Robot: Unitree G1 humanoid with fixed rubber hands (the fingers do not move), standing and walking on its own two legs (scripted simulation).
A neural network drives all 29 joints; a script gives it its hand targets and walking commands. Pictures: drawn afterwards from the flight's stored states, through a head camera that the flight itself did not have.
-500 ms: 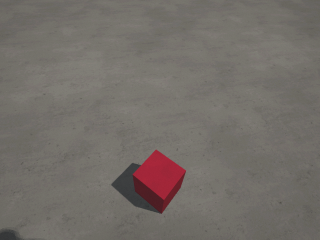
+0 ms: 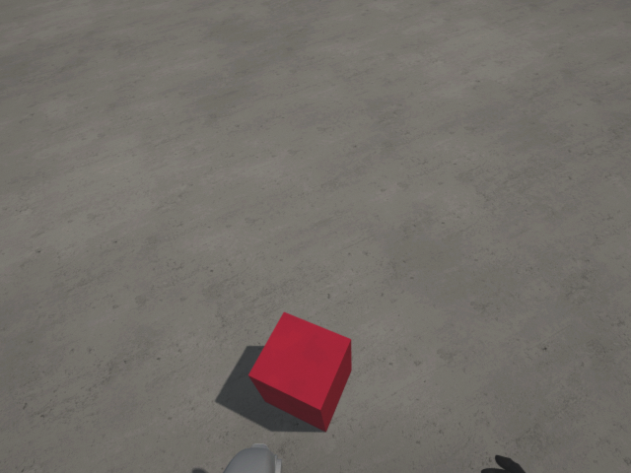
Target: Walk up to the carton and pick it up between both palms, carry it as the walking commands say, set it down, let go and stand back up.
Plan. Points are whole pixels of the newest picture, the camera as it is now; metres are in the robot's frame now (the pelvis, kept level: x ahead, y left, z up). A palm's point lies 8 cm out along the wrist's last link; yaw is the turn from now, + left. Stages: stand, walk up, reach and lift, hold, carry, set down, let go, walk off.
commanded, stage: walk up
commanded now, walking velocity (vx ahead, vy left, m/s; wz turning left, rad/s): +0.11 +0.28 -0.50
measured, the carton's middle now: (305, 372) +0.47 +0.12 -0.66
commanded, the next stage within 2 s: stand in 1.98 s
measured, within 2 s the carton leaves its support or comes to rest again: neither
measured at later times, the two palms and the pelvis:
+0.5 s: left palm (104, 388) +0.26 +0.37 -0.13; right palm out of the picture +0.03 -0.12 -0.17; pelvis +0.07 +0.14 -0.03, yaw -12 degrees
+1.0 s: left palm (33, 394) +0.25 +0.51 -0.15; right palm out of the picture +0.08 -0.02 -0.09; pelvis +0.10 +0.27 -0.01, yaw -17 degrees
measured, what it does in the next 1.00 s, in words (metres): steps to the left, turning right: left foot, then right foot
